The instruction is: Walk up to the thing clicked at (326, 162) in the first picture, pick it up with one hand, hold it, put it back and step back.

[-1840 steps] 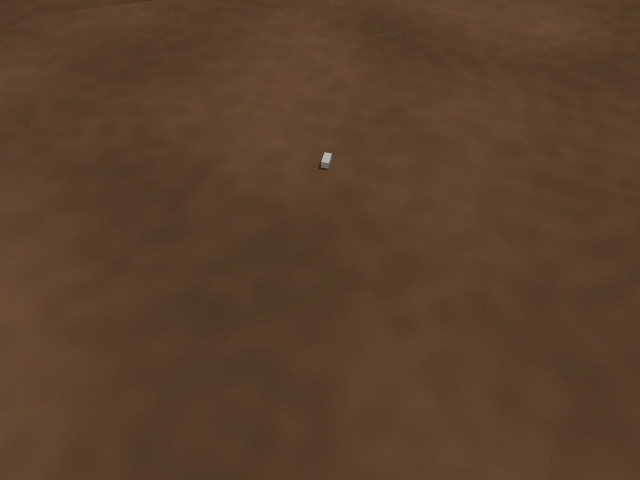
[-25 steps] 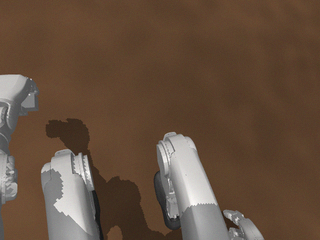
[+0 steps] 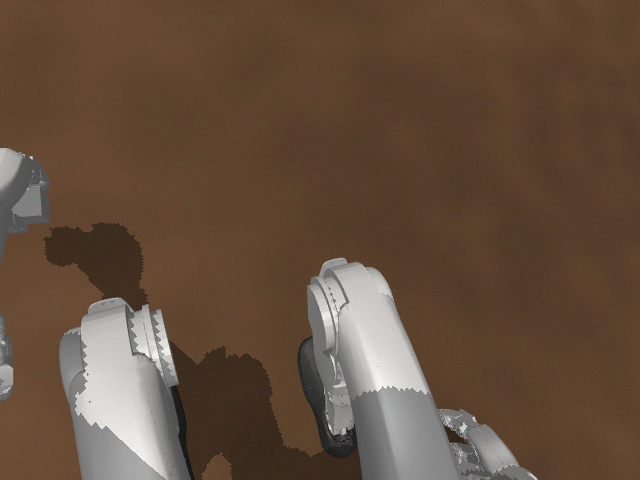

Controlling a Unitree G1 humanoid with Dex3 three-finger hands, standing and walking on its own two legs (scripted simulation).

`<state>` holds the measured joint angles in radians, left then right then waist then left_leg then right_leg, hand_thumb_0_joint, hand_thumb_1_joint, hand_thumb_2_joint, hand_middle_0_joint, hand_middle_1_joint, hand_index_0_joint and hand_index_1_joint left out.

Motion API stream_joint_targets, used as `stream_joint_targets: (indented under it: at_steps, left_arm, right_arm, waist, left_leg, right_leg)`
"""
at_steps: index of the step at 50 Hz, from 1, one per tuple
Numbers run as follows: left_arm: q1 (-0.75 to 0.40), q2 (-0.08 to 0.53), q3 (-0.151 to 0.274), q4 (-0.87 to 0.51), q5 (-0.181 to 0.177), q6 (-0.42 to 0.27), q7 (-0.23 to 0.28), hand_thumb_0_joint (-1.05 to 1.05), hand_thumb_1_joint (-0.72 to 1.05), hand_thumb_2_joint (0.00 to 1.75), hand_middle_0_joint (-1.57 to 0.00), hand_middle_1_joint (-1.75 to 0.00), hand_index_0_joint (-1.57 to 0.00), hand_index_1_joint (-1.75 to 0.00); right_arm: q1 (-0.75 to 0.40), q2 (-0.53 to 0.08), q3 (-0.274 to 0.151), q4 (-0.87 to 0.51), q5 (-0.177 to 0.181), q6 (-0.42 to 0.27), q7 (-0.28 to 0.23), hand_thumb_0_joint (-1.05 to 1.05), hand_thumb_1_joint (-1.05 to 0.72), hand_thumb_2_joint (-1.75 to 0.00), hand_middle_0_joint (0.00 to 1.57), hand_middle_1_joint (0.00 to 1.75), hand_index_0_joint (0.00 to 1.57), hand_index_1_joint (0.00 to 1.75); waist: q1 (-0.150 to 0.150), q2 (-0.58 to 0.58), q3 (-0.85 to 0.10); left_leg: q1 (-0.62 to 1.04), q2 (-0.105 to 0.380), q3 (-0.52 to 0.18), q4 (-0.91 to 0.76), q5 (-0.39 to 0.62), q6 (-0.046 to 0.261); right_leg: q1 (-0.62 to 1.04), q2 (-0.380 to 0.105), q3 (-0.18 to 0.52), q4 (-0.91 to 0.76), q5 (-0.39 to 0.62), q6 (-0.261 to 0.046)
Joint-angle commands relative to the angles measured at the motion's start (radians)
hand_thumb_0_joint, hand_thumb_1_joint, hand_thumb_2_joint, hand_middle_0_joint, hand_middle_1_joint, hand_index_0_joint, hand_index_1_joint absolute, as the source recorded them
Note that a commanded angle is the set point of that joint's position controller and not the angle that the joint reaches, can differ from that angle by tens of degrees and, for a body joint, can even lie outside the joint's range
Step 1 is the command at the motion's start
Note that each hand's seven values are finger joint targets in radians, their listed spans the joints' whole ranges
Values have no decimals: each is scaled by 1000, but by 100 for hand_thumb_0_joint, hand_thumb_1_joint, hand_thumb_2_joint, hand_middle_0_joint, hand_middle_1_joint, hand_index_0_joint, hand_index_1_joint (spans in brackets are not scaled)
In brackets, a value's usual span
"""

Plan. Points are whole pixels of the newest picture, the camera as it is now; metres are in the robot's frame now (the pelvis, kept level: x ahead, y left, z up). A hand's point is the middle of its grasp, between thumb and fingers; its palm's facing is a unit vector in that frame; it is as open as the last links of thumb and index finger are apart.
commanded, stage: lower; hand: left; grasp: from above
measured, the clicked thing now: (9, 207) +0.46 +0.31 -0.21
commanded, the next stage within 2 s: rest in 0.20 s
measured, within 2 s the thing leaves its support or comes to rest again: rests again in 1.16 s
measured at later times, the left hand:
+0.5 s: hand (27, 218) +0.45 +0.30 -0.23, palm faces -0.48 -0.06 -0.87, open 6.7 cm
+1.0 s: hand (39, 222) +0.45 +0.29 -0.26, palm faces -0.47 -0.08 -0.88, open 6.7 cm
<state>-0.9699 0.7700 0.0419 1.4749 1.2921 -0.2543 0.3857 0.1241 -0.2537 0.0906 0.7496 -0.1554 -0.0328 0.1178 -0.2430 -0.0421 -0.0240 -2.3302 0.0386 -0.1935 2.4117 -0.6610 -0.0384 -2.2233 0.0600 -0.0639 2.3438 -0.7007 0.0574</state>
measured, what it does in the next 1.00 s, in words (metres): stands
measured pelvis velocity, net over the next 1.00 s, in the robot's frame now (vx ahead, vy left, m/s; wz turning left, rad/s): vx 0.00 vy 0.00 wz -0.08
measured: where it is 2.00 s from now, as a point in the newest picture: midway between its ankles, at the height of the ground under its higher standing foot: (255, 438)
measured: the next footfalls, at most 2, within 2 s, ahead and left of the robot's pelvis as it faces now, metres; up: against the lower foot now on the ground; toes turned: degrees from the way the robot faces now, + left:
none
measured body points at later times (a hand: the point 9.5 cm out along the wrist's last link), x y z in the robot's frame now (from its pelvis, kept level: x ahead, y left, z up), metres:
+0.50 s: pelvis +0.00 +0.00 -0.02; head +0.26 +0.09 +0.34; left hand +0.47 +0.30 -0.18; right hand +0.05 -0.26 -0.12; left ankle +0.08 +0.14 -0.29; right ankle +0.10 -0.13 -0.29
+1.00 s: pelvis +0.00 +0.00 -0.03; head +0.27 +0.10 +0.32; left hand +0.47 +0.30 -0.21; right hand +0.06 -0.26 -0.11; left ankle +0.08 +0.14 -0.29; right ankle +0.10 -0.13 -0.29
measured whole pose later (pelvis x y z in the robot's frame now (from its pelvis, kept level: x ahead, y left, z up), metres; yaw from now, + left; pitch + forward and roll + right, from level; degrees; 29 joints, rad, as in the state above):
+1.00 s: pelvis +0.00 +0.00 -0.03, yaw -4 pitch +28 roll -11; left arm -0.97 0.93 0.12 1.66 1.34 -0.28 0.58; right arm 0.06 -0.30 0.23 0.72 -0.28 -0.13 0.17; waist -0.33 -0.13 0.10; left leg -2.37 0.04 -0.28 2.56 -0.70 -0.05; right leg -2.25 0.10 -0.12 2.43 -0.70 0.07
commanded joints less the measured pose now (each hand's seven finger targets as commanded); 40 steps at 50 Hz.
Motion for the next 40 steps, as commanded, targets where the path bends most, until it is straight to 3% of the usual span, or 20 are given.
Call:
stream_joint_targets:
  at_steps: [1,2,5,10,12,14,16,19,23,25,26,27,28,30,32,33,34,35,39,40]
  left_arm:
    - [-315,252,42,-117,-6,-23,54,0,87,20,-122,-18,-125,-15]
    - [-309,264,56,-123,3,-27,64,0,87,22,-122,-17,-125,-15]
    - [-313,234,35,-63,13,-32,82,0,91,25,-125,-20,-128,-18]
    - [-308,285,65,-65,34,-33,122,0,94,26,-127,-21,-130,-19]
    - [-305,269,62,-51,28,-25,132,0,97,25,-128,-23,-131,-20]
    - [-316,320,92,-77,25,-26,141,0,95,23,-126,-22,-129,-19]
    - [-287,293,75,-37,23,-14,140,0,93,23,-125,-19,-128,-16]
    - [-288,312,92,-43,12,-13,149,0,92,20,-123,-18,-126,-15]
    - [-280,315,72,-6,12,-13,145,0,91,18,-122,-17,-126,-14]
    - [-262,322,84,4,6,-14,151,0,92,20,-123,-18,-126,-14]
    - [-268,327,84,11,10,-17,152,0,93,19,-124,-17,-127,-14]
    - [-266,359,114,0,14,-21,159,0,93,20,-124,-16,-127,-13]
    - [-268,344,97,17,15,-24,160,0,93,20,-124,-16,-127,-13]
    - [-244,389,141,37,26,-27,173,0,95,21,-125,-17,-128,-14]
    - [-275,359,109,39,24,-38,174,0,95,18,-126,-15,-129,-12]
    - [-254,383,126,33,23,-40,179,0,93,21,-125,-15,-127,-13]
    - [-263,371,112,46,26,-40,181,0,94,20,-125,-16,-128,-13]
    - [-271,345,83,39,25,-45,181,0,93,19,-124,-15,-127,-12]
    - [-241,408,125,55,35,-45,212,0,96,19,-127,-15,-130,-12]
    - [-240,400,123,75,38,-42,218,0,99,20,-129,-14,-132,-12]
  right_arm:
    - [186,-258,-68,-7,-8,-4,-10,0,-91,-90,20,30,20,30]
    - [185,-262,-66,-5,-12,-3,-11,0,-91,-90,20,30,20,30]
    - [177,-265,-58,-6,-23,-11,-6,0,-91,-90,20,30,20,30]
    - [173,-272,-46,-5,-38,-29,-1,0,-91,-90,20,30,20,30]
    - [170,-275,-42,-7,-45,-37,5,0,-91,-90,20,30,20,30]
    - [173,-285,-40,-12,-46,-40,5,0,-91,-90,20,30,20,30]
    - [167,-280,-36,-7,-53,-46,9,0,-90,-90,20,30,20,30]
    - [174,-282,-24,-10,-62,-48,12,0,-90,-89,20,30,20,30]
    - [159,-287,-9,-13,-69,-49,15,0,-90,-89,20,30,20,30]
    - [157,-294,-6,-14,-70,-51,15,0,-90,-89,20,30,20,30]
    - [162,-298,-3,-14,-78,-55,17,0,-90,-89,20,30,20,30]
    - [162,-313,-4,-19,-81,-56,15,0,-90,-89,20,30,20,30]
    - [148,-312,1,-27,-77,-57,16,0,-90,-89,20,30,20,30]
    - [167,-319,7,-17,-92,-56,18,0,-90,-89,20,30,20,30]
    - [143,-316,12,-31,-97,-59,22,0,-90,-90,20,30,20,30]
    - [145,-312,15,-26,-100,-58,22,0,-90,-89,20,30,20,30]
    - [143,-323,19,-33,-104,-63,22,0,-90,-90,20,30,20,30]
    - [119,-312,23,-38,-103,-68,24,0,-89,-89,20,30,20,30]
    - [136,-327,29,-19,-114,-77,28,0,-90,-90,20,30,20,30]
    - [135,-333,32,-23,-118,-80,30,0,-90,-90,20,30,20,30]
  waist:
    - [-6,320,-658]
    - [3,341,-667]
    - [-35,325,-613]
    - [-28,369,-628]
    - [-41,375,-611]
    - [-30,381,-641]
    - [-33,373,-610]
    - [-38,372,-635]
    - [-52,364,-613]
    - [-45,356,-599]
    - [-63,354,-590]
    - [-60,350,-608]
    - [-61,353,-583]
    - [-67,357,-573]
    - [-82,359,-547]
    - [-68,362,-579]
    - [-85,353,-546]
    - [-76,367,-561]
    - [-73,385,-568]
    - [-88,376,-547]
  left_leg:
    - [511,-12,126,-209,148,55]
    - [528,-15,127,-209,157,52]
    - [511,-12,121,-193,136,54]
    - [524,-9,123,-169,146,51]
    - [517,-7,117,-162,151,50]
    - [508,-9,114,-160,150,51]
    - [501,-6,116,-156,140,50]
    - [471,-6,113,-143,155,53]
    - [456,-1,105,-127,156,55]
    - [457,-3,101,-131,156,53]
    - [456,-1,101,-120,170,53]
    - [473,-1,97,-118,186,52]
    - [455,0,95,-110,173,51]
    - [458,0,96,-105,192,50]
    - [424,1,91,-101,146,52]
    - [443,5,89,-109,160,53]
    - [438,1,87,-96,155,52]
    - [444,4,85,-104,133,50]
    - [462,8,81,-98,162,47]
    - [461,8,82,-87,171,47]
  right_leg:
    - [295,21,-119,-229,227,-83]
    - [289,18,-122,-220,230,-85]
    - [253,23,-130,-215,219,-83]
    - [263,23,-127,-196,230,-82]
    - [252,24,-135,-183,240,-81]
    - [268,23,-138,-184,236,-82]
    - [254,27,-139,-181,231,-81]
    - [307,30,-135,-177,253,-75]
    - [310,37,-140,-167,262,-74]
    - [303,37,-149,-161,258,-76]
    - [310,38,-151,-158,276,-74]
    - [314,38,-158,-159,289,-74]
    - [297,39,-158,-154,271,-80]
    - [318,39,-160,-152,292,-76]
    - [298,43,-157,-156,250,-80]
    - [337,45,-152,-163,269,-73]
    - [303,42,-166,-154,263,-76]
    - [298,47,-160,-154,242,-77]
    - [326,51,-167,-141,275,-74]
    - [310,49,-174,-140,282,-73]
